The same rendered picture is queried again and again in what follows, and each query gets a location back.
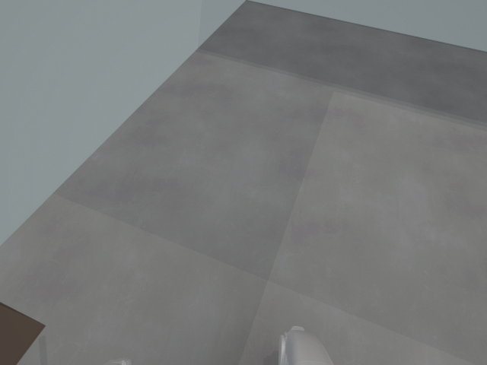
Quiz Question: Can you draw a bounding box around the cupboard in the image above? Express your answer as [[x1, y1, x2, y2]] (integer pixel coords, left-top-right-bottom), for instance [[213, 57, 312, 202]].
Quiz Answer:
[[0, 302, 45, 365]]

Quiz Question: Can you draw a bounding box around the right robot thigh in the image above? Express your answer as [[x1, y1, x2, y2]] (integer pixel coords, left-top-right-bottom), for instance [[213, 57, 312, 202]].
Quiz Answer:
[[279, 330, 334, 365]]

